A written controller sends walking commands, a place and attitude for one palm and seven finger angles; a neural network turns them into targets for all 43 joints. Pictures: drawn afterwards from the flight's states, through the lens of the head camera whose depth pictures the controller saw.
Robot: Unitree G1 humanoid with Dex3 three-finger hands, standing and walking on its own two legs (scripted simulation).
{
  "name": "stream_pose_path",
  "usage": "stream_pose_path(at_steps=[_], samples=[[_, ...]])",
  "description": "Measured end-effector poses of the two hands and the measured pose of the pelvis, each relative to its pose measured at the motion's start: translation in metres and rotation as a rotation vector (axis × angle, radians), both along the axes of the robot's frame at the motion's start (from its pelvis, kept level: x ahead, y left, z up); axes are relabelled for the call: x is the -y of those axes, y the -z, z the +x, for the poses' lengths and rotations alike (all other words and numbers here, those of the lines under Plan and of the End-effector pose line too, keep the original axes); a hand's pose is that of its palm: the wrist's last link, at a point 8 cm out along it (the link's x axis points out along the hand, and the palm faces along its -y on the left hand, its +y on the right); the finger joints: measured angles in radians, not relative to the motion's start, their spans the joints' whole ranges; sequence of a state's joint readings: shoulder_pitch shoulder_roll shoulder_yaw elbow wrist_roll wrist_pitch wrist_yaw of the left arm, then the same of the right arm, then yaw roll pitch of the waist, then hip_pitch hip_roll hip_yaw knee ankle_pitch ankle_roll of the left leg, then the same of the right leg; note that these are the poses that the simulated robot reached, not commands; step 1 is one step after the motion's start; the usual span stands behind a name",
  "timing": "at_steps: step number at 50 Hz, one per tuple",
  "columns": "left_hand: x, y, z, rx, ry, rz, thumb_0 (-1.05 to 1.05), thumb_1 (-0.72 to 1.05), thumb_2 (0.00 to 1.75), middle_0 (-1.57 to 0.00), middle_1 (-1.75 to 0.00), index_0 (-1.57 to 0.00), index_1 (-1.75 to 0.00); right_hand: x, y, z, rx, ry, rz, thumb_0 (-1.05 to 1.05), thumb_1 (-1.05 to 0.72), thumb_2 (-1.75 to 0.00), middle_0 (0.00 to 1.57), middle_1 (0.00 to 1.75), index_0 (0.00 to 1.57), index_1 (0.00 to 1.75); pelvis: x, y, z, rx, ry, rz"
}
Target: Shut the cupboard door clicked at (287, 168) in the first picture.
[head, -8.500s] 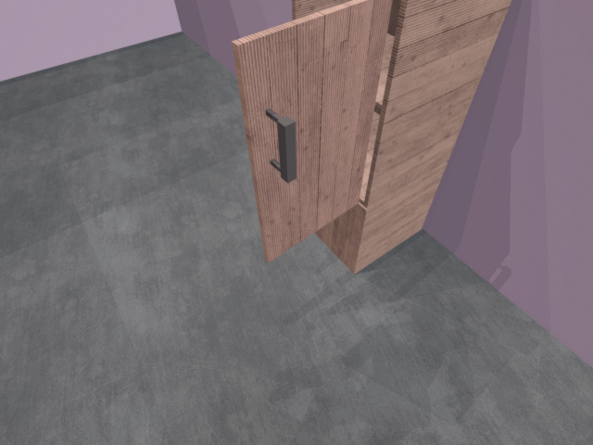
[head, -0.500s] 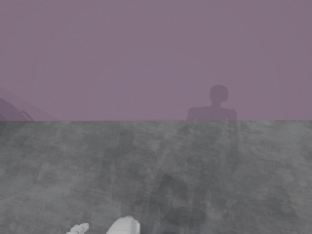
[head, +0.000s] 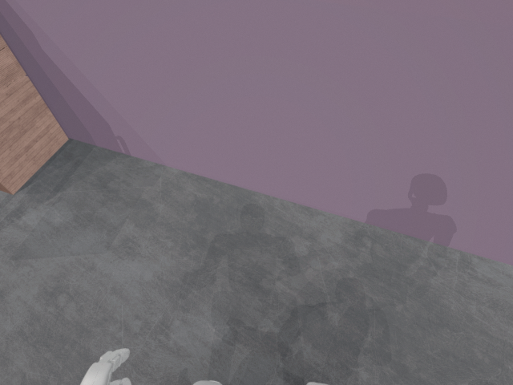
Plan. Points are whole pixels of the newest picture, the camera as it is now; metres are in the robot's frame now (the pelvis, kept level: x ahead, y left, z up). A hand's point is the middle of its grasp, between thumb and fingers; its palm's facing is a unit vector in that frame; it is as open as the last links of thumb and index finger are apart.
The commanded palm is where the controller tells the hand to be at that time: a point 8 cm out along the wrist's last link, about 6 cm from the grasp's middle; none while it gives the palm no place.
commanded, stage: walk to a spot facing it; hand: left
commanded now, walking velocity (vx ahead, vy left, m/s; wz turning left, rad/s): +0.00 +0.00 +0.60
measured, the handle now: out of the picture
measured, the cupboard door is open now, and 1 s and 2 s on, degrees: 94 94 94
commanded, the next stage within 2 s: turn to face it in 1.94 s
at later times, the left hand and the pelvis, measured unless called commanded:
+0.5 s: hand out of the picture -0.02 +0.24 -0.19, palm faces +0.36 -0.91 -0.21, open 7.4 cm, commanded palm none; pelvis +0.06 +0.04 -0.01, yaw +19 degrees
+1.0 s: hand (126, 295) +0.28 +0.27 -0.15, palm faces +0.50 -0.85 -0.18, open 7.4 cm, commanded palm none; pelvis +0.26 +0.06 +0.00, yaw +33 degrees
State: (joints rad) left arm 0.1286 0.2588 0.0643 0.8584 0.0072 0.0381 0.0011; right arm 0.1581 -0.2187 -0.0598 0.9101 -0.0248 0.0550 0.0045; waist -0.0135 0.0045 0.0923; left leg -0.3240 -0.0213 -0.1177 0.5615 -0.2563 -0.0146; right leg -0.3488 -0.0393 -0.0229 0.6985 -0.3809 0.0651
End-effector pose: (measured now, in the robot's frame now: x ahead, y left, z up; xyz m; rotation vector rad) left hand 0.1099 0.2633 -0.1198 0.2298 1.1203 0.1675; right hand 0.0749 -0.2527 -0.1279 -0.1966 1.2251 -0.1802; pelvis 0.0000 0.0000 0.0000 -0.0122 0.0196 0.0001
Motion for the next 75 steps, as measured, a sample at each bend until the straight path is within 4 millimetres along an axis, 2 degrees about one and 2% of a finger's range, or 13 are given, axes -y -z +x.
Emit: stream_pose_path(at_steps=[4, 12, 21, 24, 29, 35, 40, 44, 49, 57, 65, 70, 75], samples=[[0.016, -0.004, -0.008, 0.039, -0.032, 0.020, 0.01, 0.91, 0.90, -0.20, -0.30, -0.20, -0.29, 0.016, 0.013, 0.009, -0.019, -0.027, 0.021, 0.01, -0.91, -0.90, 0.21, 0.30, 0.20, 0.30, 0.014, 0.006, 0.002, 0.006, -0.060, 0.011], [0.033, -0.003, -0.060, -0.038, -0.169, -0.044, 0.01, 0.91, 0.90, -0.20, -0.30, -0.20, -0.29, 0.014, -0.005, 0.050, -0.041, -0.149, 0.018, 0.01, -0.91, -0.90, 0.20, 0.30, 0.20, 0.29, 0.017, -0.009, 0.014, 0.009, -0.183, 0.040], [0.004, 0.031, -0.145, -0.206, -0.387, -0.119, 0.01, 0.91, 0.90, -0.20, -0.30, -0.20, -0.30, -0.056, -0.015, 0.153, 0.094, -0.388, -0.018, 0.01, -0.91, -0.90, 0.20, 0.30, 0.19, 0.29, -0.021, 0.006, 0.042, -0.008, -0.302, 0.025], [-0.015, 0.037, -0.152, -0.266, -0.417, -0.114, 0.01, 0.91, 0.90, -0.20, -0.30, -0.20, -0.29, -0.078, -0.018, 0.173, 0.154, -0.417, -0.027, 0.01, -0.91, -0.90, 0.20, 0.30, 0.20, 0.29, -0.033, 0.010, 0.052, 0.000, -0.320, 0.023], [-0.044, 0.022, -0.104, -0.171, -0.443, -0.094, 0.01, 0.91, 0.90, -0.20, -0.30, -0.20, -0.29, -0.094, -0.021, 0.171, 0.080, -0.437, -0.028, 0.01, -0.91, -0.90, 0.20, 0.30, 0.20, 0.29, -0.046, -0.003, 0.078, 0.001, -0.372, 0.009], [-0.063, 0.001, -0.013, -0.006, -0.424, -0.075, 0.01, 0.91, 0.90, -0.19, -0.30, -0.20, -0.29, -0.098, -0.012, 0.161, -0.076, -0.422, 0.000, 0.01, -0.91, -0.90, 0.21, 0.30, 0.20, 0.30, -0.054, -0.011, 0.121, 0.000, -0.428, 0.007], [-0.066, -0.004, 0.072, 0.072, -0.377, -0.058, 0.01, 0.91, 0.90, -0.20, -0.30, -0.20, -0.29, -0.087, 0.002, 0.171, -0.177, -0.376, 0.017, 0.01, -0.90, -0.90, 0.21, 0.30, 0.20, 0.30, -0.054, -0.005, 0.170, -0.004, -0.448, 0.026], [-0.065, 0.000, 0.132, 0.145, -0.366, -0.025, 0.01, 0.91, 0.90, -0.20, -0.30, -0.20, -0.29, -0.074, 0.025, 0.197, -0.253, -0.364, 0.018, 0.01, -0.90, -0.90, 0.21, 0.30, 0.20, 0.30, -0.050, 0.012, 0.216, 0.001, -0.484, 0.034], [-0.048, -0.002, 0.139, 0.128, -0.470, -0.044, 0.00, 0.91, 0.90, -0.20, -0.30, -0.20, -0.29, -0.081, 0.020, 0.270, -0.248, -0.442, -0.002, 0.01, -0.91, -0.90, 0.20, 0.30, 0.20, 0.29, -0.054, 0.004, 0.253, 0.026, -0.564, 0.022], [-0.032, 0.001, 0.088, -0.056, -0.699, -0.079, -0.02, 0.96, 0.90, -0.20, -0.30, -0.20, -0.29, -0.155, -0.006, 0.417, -0.075, -0.615, 0.009, 0.01, -0.91, -0.90, 0.20, 0.30, 0.19, 0.29, -0.079, -0.013, 0.310, 0.001, -0.652, 0.009], [-0.005, 0.014, 0.043, -0.313, -0.844, -0.227, 0.00, 0.93, 0.90, -0.20, -0.30, -0.20, -0.29, -0.297, -0.015, 0.532, 0.092, -0.808, 0.080, 0.01, -0.91, -0.90, 0.20, 0.30, 0.19, 0.29, -0.141, -0.006, 0.356, 0.005, -0.700, 0.003], [-0.015, 0.032, 0.041, -0.425, -0.892, -0.339, 0.01, 0.92, 0.90, -0.20, -0.30, -0.20, -0.29, -0.387, -0.007, 0.575, 0.211, -0.883, 0.111, 0.01, -0.91, -0.90, 0.20, 0.30, 0.19, 0.29, -0.199, 0.015, 0.379, 0.010, -0.717, -0.002], [-0.088, 0.036, 0.093, -0.324, -0.876, -0.301, 0.01, 0.91, 0.90, -0.20, -0.30, -0.20, -0.29, -0.405, -0.008, 0.565, 0.141, -0.853, 0.077, 0.00, -0.91, -0.90, 0.20, 0.30, 0.20, 0.29, -0.235, 0.005, 0.401, 0.023, -0.739, 0.010]])
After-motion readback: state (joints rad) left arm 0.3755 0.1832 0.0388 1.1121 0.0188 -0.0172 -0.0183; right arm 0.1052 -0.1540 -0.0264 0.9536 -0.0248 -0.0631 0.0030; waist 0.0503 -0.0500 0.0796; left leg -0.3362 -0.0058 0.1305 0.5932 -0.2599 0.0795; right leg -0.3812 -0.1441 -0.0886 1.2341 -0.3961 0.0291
